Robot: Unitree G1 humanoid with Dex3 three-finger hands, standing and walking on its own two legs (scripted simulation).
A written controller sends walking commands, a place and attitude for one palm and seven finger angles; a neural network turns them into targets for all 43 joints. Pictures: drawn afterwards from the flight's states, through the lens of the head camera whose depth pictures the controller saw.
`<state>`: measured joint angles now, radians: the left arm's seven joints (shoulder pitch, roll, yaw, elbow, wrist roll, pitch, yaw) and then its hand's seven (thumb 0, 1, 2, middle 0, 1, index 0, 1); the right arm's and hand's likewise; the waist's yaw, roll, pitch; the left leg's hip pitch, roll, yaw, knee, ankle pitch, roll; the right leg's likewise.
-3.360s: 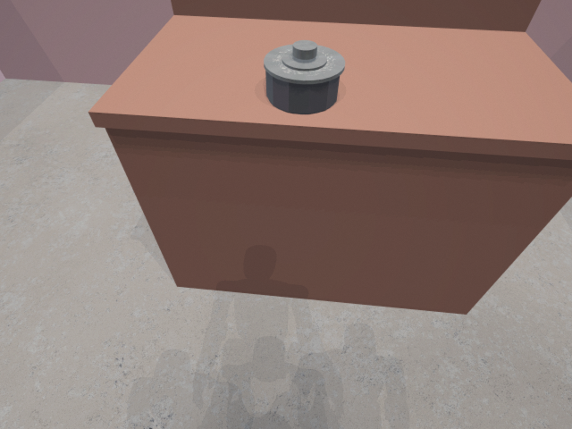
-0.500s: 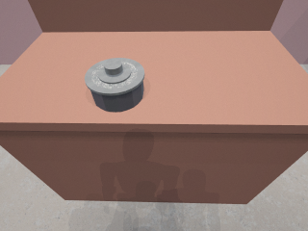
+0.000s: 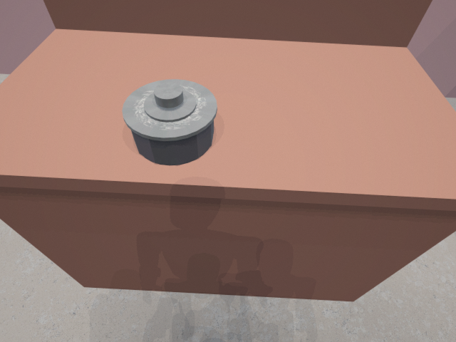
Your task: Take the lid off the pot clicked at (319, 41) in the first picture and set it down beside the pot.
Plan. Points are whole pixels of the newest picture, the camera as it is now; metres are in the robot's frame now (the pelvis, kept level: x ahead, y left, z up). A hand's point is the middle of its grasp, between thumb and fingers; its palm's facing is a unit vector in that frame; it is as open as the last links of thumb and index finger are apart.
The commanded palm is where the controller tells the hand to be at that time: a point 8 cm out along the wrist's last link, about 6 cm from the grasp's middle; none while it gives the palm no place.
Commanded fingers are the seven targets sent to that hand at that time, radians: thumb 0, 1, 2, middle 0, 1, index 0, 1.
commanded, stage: look again from close up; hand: left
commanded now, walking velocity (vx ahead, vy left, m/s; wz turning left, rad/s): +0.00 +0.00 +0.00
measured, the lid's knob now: (168, 95) +0.50 +0.15 +0.16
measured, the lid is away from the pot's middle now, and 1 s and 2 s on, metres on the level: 0.00 0.00 0.00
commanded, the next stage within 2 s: lift the closed hand beside the body in 0.18 s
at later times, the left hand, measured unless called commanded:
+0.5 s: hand out of the picture +0.13 +0.21 -0.06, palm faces +0.20 -0.93 -0.31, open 6.5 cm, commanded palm +0.08 +0.26 -0.01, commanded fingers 0.00 0.90 0.90 -0.73 -0.88 -0.73 -0.88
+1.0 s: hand out of the picture +0.08 +0.25 +0.08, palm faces +0.32 -0.86 -0.39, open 3.0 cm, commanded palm +0.02 +0.28 +0.12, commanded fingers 0.00 0.90 0.90 -1.30 -1.50 -1.30 -1.50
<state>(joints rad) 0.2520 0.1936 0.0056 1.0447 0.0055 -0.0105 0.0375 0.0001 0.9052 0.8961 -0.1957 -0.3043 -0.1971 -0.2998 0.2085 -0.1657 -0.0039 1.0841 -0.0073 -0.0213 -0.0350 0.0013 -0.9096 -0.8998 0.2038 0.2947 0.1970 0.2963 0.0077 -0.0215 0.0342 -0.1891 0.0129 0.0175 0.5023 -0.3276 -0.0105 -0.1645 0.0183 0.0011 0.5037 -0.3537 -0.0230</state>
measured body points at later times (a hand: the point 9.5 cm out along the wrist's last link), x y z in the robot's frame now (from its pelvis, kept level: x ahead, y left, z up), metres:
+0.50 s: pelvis -0.02 +0.01 +0.00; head -0.02 -0.01 +0.45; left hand +0.11 +0.26 -0.04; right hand +0.13 -0.22 -0.11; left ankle -0.04 +0.12 -0.73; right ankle -0.06 -0.10 -0.74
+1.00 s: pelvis -0.05 +0.01 +0.01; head -0.08 +0.00 +0.46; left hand +0.06 +0.29 +0.11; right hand +0.14 -0.18 -0.07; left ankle -0.04 +0.12 -0.74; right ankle -0.06 -0.10 -0.74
